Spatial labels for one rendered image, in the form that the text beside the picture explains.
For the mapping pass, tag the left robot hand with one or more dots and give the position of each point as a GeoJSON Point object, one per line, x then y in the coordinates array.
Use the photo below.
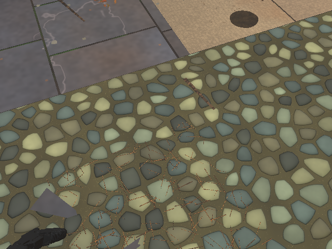
{"type": "Point", "coordinates": [37, 238]}

